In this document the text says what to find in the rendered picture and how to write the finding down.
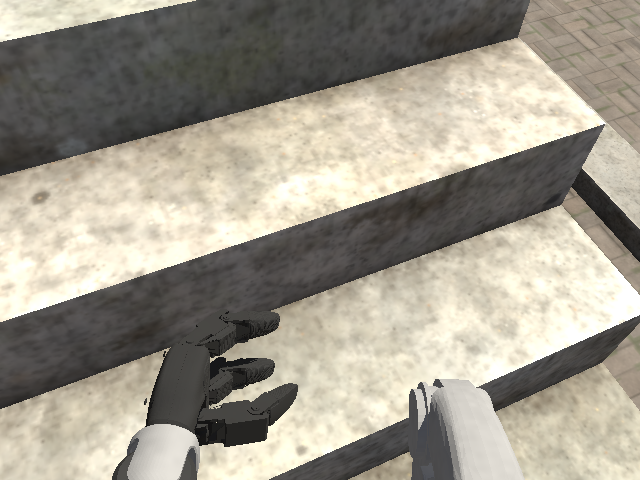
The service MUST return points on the left robot forearm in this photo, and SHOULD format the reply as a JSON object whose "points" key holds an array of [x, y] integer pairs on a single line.
{"points": [[160, 452]]}

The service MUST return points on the left robot hand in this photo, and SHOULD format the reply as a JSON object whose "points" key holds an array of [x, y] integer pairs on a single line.
{"points": [[188, 383]]}

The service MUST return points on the robot right thigh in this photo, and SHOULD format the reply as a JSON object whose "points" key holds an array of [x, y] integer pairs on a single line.
{"points": [[453, 425]]}

